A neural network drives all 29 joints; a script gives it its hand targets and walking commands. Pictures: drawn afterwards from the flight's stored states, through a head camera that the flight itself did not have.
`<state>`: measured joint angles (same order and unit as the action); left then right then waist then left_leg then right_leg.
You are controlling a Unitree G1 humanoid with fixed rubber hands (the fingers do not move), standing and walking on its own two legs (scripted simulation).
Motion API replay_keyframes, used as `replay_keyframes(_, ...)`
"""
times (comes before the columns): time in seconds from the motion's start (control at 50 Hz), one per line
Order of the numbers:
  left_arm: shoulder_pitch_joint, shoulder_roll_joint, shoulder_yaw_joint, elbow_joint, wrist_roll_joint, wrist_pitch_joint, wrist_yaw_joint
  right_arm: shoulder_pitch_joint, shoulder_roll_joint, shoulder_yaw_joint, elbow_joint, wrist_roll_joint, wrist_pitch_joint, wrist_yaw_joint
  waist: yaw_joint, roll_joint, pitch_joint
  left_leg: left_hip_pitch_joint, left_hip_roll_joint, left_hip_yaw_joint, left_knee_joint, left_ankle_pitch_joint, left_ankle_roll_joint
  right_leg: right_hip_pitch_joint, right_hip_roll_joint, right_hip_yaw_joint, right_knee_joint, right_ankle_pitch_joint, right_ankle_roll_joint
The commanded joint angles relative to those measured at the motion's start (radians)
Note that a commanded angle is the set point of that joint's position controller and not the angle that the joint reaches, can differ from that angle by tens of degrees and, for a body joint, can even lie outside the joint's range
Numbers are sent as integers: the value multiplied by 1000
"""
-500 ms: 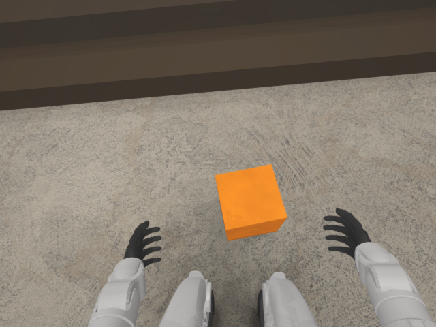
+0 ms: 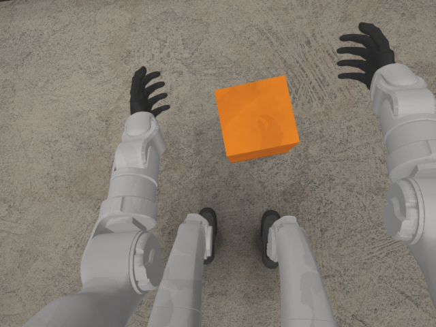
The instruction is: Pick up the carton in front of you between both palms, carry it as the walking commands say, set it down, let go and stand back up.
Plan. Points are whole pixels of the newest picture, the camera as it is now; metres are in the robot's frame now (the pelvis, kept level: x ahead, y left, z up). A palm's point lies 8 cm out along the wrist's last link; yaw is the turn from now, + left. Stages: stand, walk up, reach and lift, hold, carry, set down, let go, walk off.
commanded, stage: reach and lift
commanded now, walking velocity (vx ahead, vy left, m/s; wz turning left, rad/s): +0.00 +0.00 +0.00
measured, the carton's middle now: (254, 125) +0.52 -0.02 -0.53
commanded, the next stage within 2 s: none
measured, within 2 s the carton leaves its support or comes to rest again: leaves its support in 1.86 s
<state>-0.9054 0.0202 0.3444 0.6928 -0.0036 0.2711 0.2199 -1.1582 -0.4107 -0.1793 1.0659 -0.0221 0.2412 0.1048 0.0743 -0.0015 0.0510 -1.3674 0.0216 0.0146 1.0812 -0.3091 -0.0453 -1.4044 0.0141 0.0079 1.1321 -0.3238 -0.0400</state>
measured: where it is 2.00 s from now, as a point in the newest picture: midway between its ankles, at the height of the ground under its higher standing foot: (237, 247)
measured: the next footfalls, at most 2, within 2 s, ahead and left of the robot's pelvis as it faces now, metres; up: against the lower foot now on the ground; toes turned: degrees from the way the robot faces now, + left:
none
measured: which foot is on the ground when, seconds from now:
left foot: down 0.00-1.00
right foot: down 0.00-1.00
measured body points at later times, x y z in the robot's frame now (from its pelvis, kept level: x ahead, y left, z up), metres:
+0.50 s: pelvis +0.02 +0.01 -0.06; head +0.36 -0.02 +0.23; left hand +0.51 +0.17 -0.22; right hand +0.56 -0.20 -0.22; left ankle +0.09 +0.15 -0.62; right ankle +0.09 -0.09 -0.62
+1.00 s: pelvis -0.04 +0.01 -0.26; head +0.34 -0.02 -0.04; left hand +0.50 +0.17 -0.44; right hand +0.56 -0.19 -0.45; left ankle +0.09 +0.15 -0.62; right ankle +0.09 -0.09 -0.62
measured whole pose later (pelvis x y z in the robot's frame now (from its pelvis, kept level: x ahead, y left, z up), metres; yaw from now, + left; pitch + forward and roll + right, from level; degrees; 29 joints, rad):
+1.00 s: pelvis -0.04 +0.01 -0.26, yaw +3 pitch +37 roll +6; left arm -1.44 0.14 0.30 0.98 -0.16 0.13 0.23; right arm -1.67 -0.60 0.07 1.29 0.16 0.12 0.05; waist 0.05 0.06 0.40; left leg -2.19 -0.05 0.01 2.06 -0.52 -0.08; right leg -2.25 0.01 0.06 2.12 -0.52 -0.03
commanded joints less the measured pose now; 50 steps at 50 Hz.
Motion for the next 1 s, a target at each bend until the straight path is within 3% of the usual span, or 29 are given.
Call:
replay_keyframes(0.0, -262, 77, 23, -107, 8, -43, -2, -371, -149, -19, -60, -9, -46, 6, 16, -127, -926, 237, -91, 74, -68, 73, -21, 614, 29, 46, -124, 174, 44)
replay_keyframes(0.18, -252, 35, 101, -142, 73, -92, -38, -403, -140, -87, -62, -96, -92, 34, 0, -165, -1090, 143, -121, 76, -51, 321, -21, 725, 30, 63, -52, 611, 47)
replay_keyframes(0.3, -227, 2, 145, -112, 129, -148, -66, -351, -71, -133, -62, -134, -128, 37, -10, -143, -1005, -42, -123, 65, 18, 342, -34, 599, 15, 96, 29, 709, 43)
replay_keyframes(0.42, -242, 9, 141, -59, 120, -175, -68, -325, -77, -140, -31, -133, -150, 7, -36, -103, -988, -154, -124, 69, 201, 283, -65, 325, 25, 79, 185, 556, 41)
replay_keyframes(0.56, -358, 68, 64, -41, 20, -169, -20, -458, -181, -21, -66, -4, -162, -18, -27, -117, -1116, -110, -122, 59, 451, 256, -57, 75, 30, 38, 424, 364, 44)
replay_keyframes(0.68, -497, 122, -11, -5, -85, -142, 14, -605, -257, 110, -32, 107, -145, -35, -21, -162, -1137, -147, -110, 72, 616, 118, -47, -23, 10, 12, 580, 176, 44)
replay_keyframes(0.84, -693, 195, -43, 89, -144, -136, 27, -772, -312, 194, 69, 163, -127, -53, -17, -157, -1023, -245, -88, 95, 782, -45, -38, -72, -25, 33, 705, -17, 34)
replay_keyframes(0.98, -774, 239, -43, 218, -155, -172, 8, -846, -298, 259, 153, 195, -146, -57, 0, -142, -881, -333, -79, 104, 903, -41, -33, -117, -43, 72, 802, -16, 34)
